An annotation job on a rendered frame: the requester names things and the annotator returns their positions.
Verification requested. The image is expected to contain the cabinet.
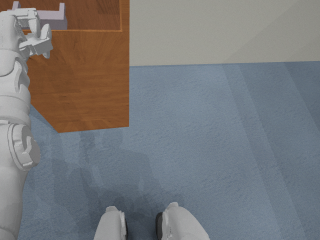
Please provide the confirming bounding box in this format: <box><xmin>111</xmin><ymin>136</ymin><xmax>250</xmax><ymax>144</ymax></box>
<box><xmin>22</xmin><ymin>0</ymin><xmax>130</xmax><ymax>133</ymax></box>

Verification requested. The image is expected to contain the handle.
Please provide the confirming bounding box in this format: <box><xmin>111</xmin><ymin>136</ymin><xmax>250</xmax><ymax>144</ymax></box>
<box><xmin>7</xmin><ymin>1</ymin><xmax>68</xmax><ymax>30</ymax></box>

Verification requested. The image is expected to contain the left robot upper arm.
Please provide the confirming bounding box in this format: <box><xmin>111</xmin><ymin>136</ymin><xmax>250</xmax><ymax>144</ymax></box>
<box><xmin>0</xmin><ymin>123</ymin><xmax>41</xmax><ymax>240</ymax></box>

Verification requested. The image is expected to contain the robot right thigh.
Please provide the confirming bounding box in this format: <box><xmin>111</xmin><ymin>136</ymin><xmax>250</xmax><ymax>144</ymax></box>
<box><xmin>162</xmin><ymin>206</ymin><xmax>210</xmax><ymax>240</ymax></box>

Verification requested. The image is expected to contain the robot left hand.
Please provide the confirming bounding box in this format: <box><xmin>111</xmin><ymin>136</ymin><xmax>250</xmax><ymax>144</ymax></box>
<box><xmin>0</xmin><ymin>8</ymin><xmax>53</xmax><ymax>63</ymax></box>

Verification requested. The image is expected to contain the robot left forearm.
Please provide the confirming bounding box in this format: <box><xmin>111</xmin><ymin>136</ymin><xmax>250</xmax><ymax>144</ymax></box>
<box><xmin>0</xmin><ymin>49</ymin><xmax>32</xmax><ymax>131</ymax></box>

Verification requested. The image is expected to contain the robot right shin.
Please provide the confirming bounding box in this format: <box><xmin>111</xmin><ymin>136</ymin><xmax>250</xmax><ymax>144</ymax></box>
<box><xmin>161</xmin><ymin>202</ymin><xmax>179</xmax><ymax>240</ymax></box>

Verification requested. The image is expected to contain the drawer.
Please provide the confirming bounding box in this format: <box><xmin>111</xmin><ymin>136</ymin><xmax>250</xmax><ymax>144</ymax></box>
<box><xmin>0</xmin><ymin>0</ymin><xmax>121</xmax><ymax>30</ymax></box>

